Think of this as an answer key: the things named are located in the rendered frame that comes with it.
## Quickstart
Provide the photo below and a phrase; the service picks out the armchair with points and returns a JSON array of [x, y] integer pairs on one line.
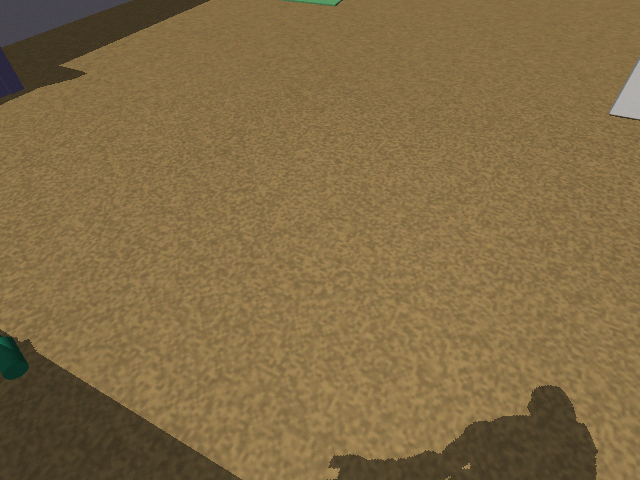
[[9, 81]]

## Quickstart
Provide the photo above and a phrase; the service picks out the bottle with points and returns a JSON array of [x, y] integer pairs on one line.
[[12, 363]]

